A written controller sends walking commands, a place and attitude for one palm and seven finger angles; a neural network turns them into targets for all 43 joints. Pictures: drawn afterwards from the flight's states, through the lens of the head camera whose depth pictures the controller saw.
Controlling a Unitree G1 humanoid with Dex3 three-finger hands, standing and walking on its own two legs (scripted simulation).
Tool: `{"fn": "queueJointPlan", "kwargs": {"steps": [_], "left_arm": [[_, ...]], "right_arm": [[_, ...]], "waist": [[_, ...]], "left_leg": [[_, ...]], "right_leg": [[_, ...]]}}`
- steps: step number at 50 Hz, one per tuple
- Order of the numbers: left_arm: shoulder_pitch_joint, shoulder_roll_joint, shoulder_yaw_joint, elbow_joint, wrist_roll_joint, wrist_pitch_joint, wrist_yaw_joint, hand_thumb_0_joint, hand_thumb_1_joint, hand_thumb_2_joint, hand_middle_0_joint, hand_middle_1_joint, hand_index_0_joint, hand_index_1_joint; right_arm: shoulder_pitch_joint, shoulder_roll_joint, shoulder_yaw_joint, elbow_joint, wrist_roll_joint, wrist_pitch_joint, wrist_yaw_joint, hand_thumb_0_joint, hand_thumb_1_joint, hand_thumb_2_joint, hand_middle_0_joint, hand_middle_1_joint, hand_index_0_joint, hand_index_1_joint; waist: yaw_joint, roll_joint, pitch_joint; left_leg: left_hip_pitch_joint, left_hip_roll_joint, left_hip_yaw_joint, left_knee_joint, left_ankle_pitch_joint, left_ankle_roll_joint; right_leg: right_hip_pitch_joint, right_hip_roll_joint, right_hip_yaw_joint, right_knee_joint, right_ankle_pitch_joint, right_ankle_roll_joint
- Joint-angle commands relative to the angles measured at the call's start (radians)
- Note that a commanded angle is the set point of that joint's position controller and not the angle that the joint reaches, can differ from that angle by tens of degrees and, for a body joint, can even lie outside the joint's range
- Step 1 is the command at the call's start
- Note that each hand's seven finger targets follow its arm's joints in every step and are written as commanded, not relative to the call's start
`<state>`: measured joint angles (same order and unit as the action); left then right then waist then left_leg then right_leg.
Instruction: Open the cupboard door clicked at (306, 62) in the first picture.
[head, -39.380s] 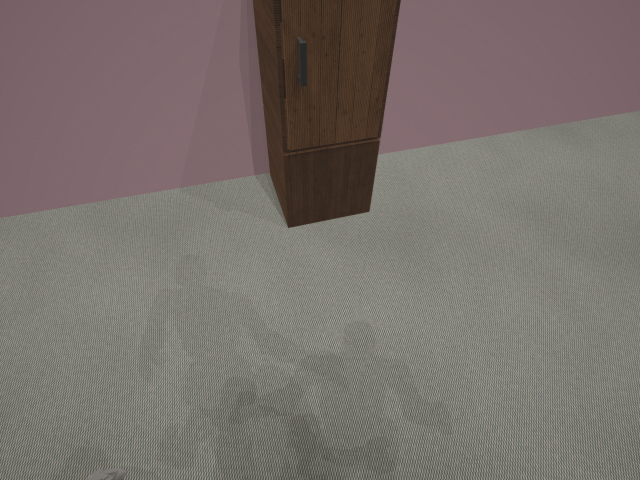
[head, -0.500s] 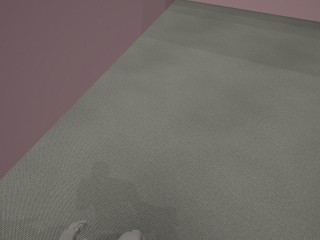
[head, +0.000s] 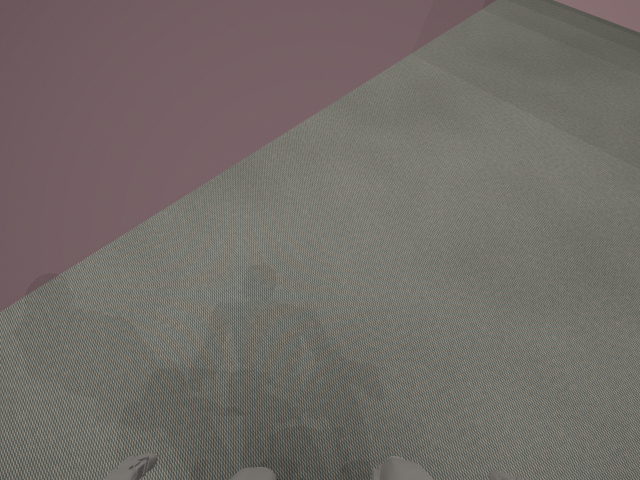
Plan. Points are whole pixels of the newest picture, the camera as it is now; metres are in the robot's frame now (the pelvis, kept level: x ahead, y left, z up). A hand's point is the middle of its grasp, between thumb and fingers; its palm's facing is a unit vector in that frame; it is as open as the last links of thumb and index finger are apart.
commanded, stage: turn to face it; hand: left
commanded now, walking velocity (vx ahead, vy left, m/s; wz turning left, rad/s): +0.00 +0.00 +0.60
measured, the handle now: out of the picture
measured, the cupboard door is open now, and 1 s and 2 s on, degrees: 48 48 48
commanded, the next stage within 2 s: none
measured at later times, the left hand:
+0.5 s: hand out of the picture +0.01 +0.18 -0.18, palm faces +0.35 -0.91 -0.23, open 7.4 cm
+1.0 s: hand out of the picture +0.01 +0.14 -0.16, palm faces +0.59 -0.78 -0.22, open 7.4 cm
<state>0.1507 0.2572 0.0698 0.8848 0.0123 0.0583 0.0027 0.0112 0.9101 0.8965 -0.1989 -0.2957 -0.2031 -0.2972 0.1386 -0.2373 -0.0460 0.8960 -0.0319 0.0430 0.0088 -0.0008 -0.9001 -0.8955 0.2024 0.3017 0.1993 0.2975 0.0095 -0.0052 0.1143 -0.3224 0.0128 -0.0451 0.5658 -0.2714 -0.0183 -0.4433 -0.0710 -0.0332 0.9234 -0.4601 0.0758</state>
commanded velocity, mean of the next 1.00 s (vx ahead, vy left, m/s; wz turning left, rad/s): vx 0.00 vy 0.00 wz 0.60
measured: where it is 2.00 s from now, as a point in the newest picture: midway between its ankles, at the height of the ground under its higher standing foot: outside the picture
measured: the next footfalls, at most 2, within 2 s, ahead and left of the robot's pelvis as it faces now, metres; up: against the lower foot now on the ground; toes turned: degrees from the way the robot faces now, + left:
right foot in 0.08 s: +0.06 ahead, -0.15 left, +0.00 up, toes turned +0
left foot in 0.42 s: +0.04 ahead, +0.09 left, +0.00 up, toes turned +22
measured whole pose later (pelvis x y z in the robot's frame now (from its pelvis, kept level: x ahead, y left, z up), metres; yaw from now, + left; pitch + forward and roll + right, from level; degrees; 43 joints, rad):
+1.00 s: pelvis +0.06 -0.06 +0.00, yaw +37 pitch +1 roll +2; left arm 0.20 0.20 0.04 0.87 0.03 0.01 0.01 0.01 0.91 0.90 -0.20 -0.30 -0.21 -0.30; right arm 0.13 -0.24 -0.07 0.92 -0.01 0.07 0.03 0.00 -0.90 -0.90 0.20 0.30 0.19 0.30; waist -0.01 -0.05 0.12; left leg -0.39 0.01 0.08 0.79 -0.45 -0.06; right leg -0.22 -0.15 -0.18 0.55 -0.33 0.03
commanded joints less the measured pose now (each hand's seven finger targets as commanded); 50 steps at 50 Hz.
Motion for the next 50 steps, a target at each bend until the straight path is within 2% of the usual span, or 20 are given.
{"fn": "queueJointPlan", "kwargs": {"steps": [1, 2, 4, 6, 9, 15, 18, 19, 21, 22, 27, 32, 35, 36, 37, 38, 40, 42, 47, 50], "left_arm": [[0.093, 0.075, 0.018, -0.066, 0.000, -0.041, 0.003, 0.000, 0.900, 0.900, -0.200, -0.300, -0.200, -0.300], [0.145, 0.098, 0.026, -0.058, 0.001, -0.050, 0.007, 0.000, 0.900, 0.900, -0.200, -0.300, -0.200, -0.300], [0.172, 0.254, 0.049, -0.066, 0.021, -0.062, 0.023, 0.000, 0.900, 0.900, -0.200, -0.300, -0.200, -0.300], [0.100, 0.173, 0.036, -0.085, 0.012, -0.063, 0.036, 0.000, 0.900, 0.900, -0.200, -0.300, -0.200, -0.300], [0.057, 0.111, 0.015, -0.092, 0.013, -0.069, 0.034, 0.000, 0.900, 0.900, -0.200, -0.300, -0.200, -0.300], [0.143, 0.167, 0.035, -0.051, 0.017, -0.070, 0.031, 0.000, 0.900, 0.900, -0.200, -0.300, -0.200, -0.300], [0.119, 0.171, 0.043, -0.047, 0.009, -0.066, 0.024, 0.000, 0.900, 0.900, -0.200, -0.300, -0.200, -0.300], [0.098, 0.166, 0.042, -0.054, 0.001, -0.064, 0.021, 0.000, 0.900, 0.900, -0.200, -0.300, -0.200, -0.300], [0.023, 0.065, 0.008, -0.129, -0.004, -0.055, 0.013, 0.000, 0.900, 0.900, -0.200, -0.300, -0.200, -0.300], [-0.030, 0.095, 0.012, -0.143, 0.006, -0.040, 0.020, 0.000, 0.900, 0.900, -0.200, -0.300, -0.200, -0.300], [0.014, 0.074, 0.020, -0.073, 0.003, -0.023, 0.004, 0.000, 0.900, 0.900, -0.200, -0.300, -0.200, -0.300], [0.019, 0.059, 0.017, -0.082, 0.000, -0.029, 0.003, 0.000, 0.900, 0.900, -0.200, -0.300, -0.200, -0.300], [0.102, 0.079, 0.024, -0.066, -0.001, -0.044, 0.009, 0.000, 0.900, 0.900, -0.200, -0.300, -0.200, -0.300], [0.144, 0.136, 0.036, -0.066, 0.007, -0.055, 0.017, 0.000, 0.900, 0.900, -0.200, -0.300, -0.200, -0.300], [0.158, 0.222, 0.055, -0.067, 0.022, -0.063, 0.026, 0.000, 0.900, 0.900, -0.200, -0.300, -0.200, -0.300], [0.140, 0.242, 0.044, -0.082, 0.016, -0.057, 0.026, 0.000, 0.900, 0.900, -0.200, -0.300, -0.200, -0.300], [0.046, 0.157, 0.026, -0.096, 0.010, -0.063, 0.032, 0.000, 0.900, 0.900, -0.200, -0.300, -0.200, -0.300], [0.008, 0.117, 0.015, -0.108, 0.013, -0.062, 0.033, 0.000, 0.900, 0.900, -0.200, -0.300, -0.200, -0.300], [0.130, 0.175, 0.035, -0.056, 0.018, -0.065, 0.029, 0.000, 0.900, 0.900, -0.200, -0.300, -0.200, -0.300], [0.106, 0.183, 0.042, -0.055, 0.009, -0.061, 0.023, 0.000, 0.900, 0.900, -0.200, -0.300, -0.200, -0.300]], "right_arm": [[-0.041, -0.222, -0.075, -0.081, 0.007, -0.009, -0.016, 0.000, -0.900, -0.900, 0.200, 0.300, 0.200, 0.300], [-0.062, -0.198, -0.073, -0.093, 0.014, -0.007, -0.014, 0.000, -0.900, -0.900, 0.200, 0.300, 0.200, 0.300], [-0.065, -0.098, -0.060, -0.136, 0.022, -0.008, 0.000, 0.000, -0.900, -0.900, 0.200, 0.300, 0.200, 0.300], [-0.063, -0.109, -0.070, -0.111, 0.016, 0.006, 0.001, 0.000, -0.900, -0.900, 0.200, 0.300, 0.200, 0.300], [-0.056, -0.072, -0.047, -0.078, 0.018, 0.012, 0.016, 0.000, -0.900, -0.900, 0.200, 0.300, 0.200, 0.300], [-0.113, -0.037, -0.025, -0.093, 0.024, 0.000, 0.024, 0.000, -0.900, -0.900, 0.200, 0.300, 0.200, 0.300], [-0.045, -0.065, -0.030, -0.080, 0.020, -0.007, 0.019, 0.000, -0.900, -0.900, 0.200, 0.300, 0.200, 0.300], [0.020, -0.100, -0.040, -0.065, 0.016, -0.012, 0.017, 0.000, -0.900, -0.900, 0.200, 0.300, 0.200, 0.300], [0.168, -0.279, -0.085, -0.043, 0.007, -0.016, 0.006, 0.000, -0.900, -0.900, 0.200, 0.300, 0.200, 0.300], [0.192, -0.276, -0.083, -0.026, 0.009, -0.015, -0.006, 0.000, -0.900, -0.900, 0.200, 0.300, 0.200, 0.300], [-0.001, -0.199, -0.059, -0.067, 0.006, -0.025, -0.024, 0.000, -0.900, -0.900, 0.200, 0.300, 0.200, 0.300], [-0.008, -0.211, -0.072, -0.062, 0.001, -0.014, -0.016, 0.000, -0.900, -0.900, 0.200, 0.300, 0.200, 0.300], [-0.040, -0.200, -0.076, -0.076, 0.011, -0.006, -0.014, 0.000, -0.900, -0.900, 0.200, 0.300, 0.200, 0.300], [-0.045, -0.159, -0.072, -0.089, 0.020, -0.005, -0.008, 0.000, -0.900, -0.900, 0.200, 0.300, 0.200, 0.300], [-0.035, -0.087, -0.061, -0.112, 0.024, -0.006, -0.002, 0.000, -0.900, -0.900, 0.200, 0.300, 0.200, 0.300], [-0.051, -0.108, -0.063, -0.124, 0.015, -0.004, 0.004, 0.000, -0.900, -0.900, 0.200, 0.300, 0.200, 0.300], [-0.030, -0.110, -0.070, -0.085, 0.012, 0.011, 0.008, 0.000, -0.900, -0.900, 0.200, 0.300, 0.200, 0.300], [-0.018, -0.079, -0.055, -0.073, 0.016, 0.011, 0.017, 0.000, -0.900, -0.900, 0.200, 0.300, 0.200, 0.300], [-0.096, -0.036, -0.030, -0.085, 0.025, -0.002, 0.024, 0.000, -0.900, -0.900, 0.200, 0.300, 0.200, 0.300], [-0.018, -0.068, -0.033, -0.072, 0.022, -0.010, 0.020, 0.000, -0.900, -0.900, 0.200, 0.300, 0.200, 0.300]], "waist": [[0.013, 0.177, -0.165], [0.042, 0.115, -0.180], [0.067, -0.358, -0.164], [0.018, -0.262, -0.133], [-0.008, -0.230, -0.128], [0.042, -0.205, -0.159], [-0.002, -0.187, -0.178], [-0.044, -0.122, -0.204], [-0.121, 0.317, -0.254], [-0.126, 0.166, -0.246], [-0.022, 0.163, -0.148], [-0.021, 0.162, -0.136], [0.022, 0.149, -0.152], [0.048, 0.017, -0.162], [0.055, -0.269, -0.161], [0.059, -0.261, -0.142], [-0.003, -0.277, -0.112], [-0.023, -0.236, -0.115], [0.044, -0.193, -0.147], [-0.001, -0.192, -0.181]], "left_leg": [[-0.007, 0.167, -0.203, -0.117, 0.247, 0.133], [-0.080, 0.120, -0.179, -0.047, 0.160, 0.095], [-0.301, -0.075, 0.030, 0.449, -0.379, -0.020], [-0.303, -0.001, -0.025, 0.693, -0.289, -0.016], [-0.253, 0.022, 0.052, 0.589, -0.198, -0.046], [-0.126, -0.009, 0.157, 0.186, -0.182, -0.032], [0.029, -0.020, 0.173, -0.009, -0.039, -0.010], [0.173, -0.001, 0.151, -0.109, 0.100, 0.010], [0.412, 0.425, -0.373, -0.173, 0.744, 0.261], [0.374, 0.430, -0.361, -0.164, 0.662, 0.290], [0.130, 0.229, -0.176, -0.215, 0.338, 0.177], [0.047, 0.196, -0.223, -0.209, 0.199, 0.165], [-0.060, 0.137, -0.227, -0.119, 0.161, 0.117], [-0.172, 0.066, -0.174, -0.006, 0.029, 0.066], [-0.318, -0.079, 0.010, 0.238, -0.245, -0.015], [-0.276, -0.051, 0.000, 0.488, -0.353, -0.009], [-0.293, 0.006, -0.015, 0.691, -0.236, -0.020], [-0.250, 0.022, 0.041, 0.597, -0.199, -0.041], [-0.137, -0.012, 0.150, 0.214, -0.202, -0.039], [0.027, -0.025, 0.166, -0.014, -0.034, -0.019]], "right_leg": [[0.213, 0.065, -0.040, -0.295, 0.121, -0.007], [0.327, 0.037, -0.022, -0.448, 0.209, -0.013], [0.369, -0.428, 0.437, -0.686, 0.311, -0.201], [0.282, -0.368, 0.323, -0.620, 0.433, -0.229], [0.324, -0.252, 0.044, -0.539, 0.723, -0.189], [0.438, -0.280, -0.026, -0.458, 0.876, -0.181], [0.375, -0.270, -0.082, -0.360, 0.823, -0.134], [0.282, -0.257, -0.117, -0.246, 0.754, -0.093], [-0.154, -0.051, -0.108, 0.174, -0.209, 0.015], [-0.193, -0.054, -0.003, 0.253, -0.197, 0.006], [-0.072, -0.029, 0.024, 0.161, 0.023, 0.009], [0.086, 0.037, -0.019, -0.134, 0.029, -0.004], [0.293, 0.058, -0.037, -0.404, 0.181, -0.015], [0.409, -0.054, 0.081, -0.562, 0.164, -0.042], [0.454, -0.335, 0.367, -0.674, 0.174, -0.153], [0.308, -0.436, 0.386, -0.691, 0.213, -0.235], [0.257, -0.328, 0.251, -0.643, 0.304, -0.218], [0.285, -0.259, 0.060, -0.579, 0.548, -0.191], [0.415, -0.280, -0.014, -0.467, 0.826, -0.182], [0.360, -0.266, -0.072, -0.363, 0.755, -0.126]]}}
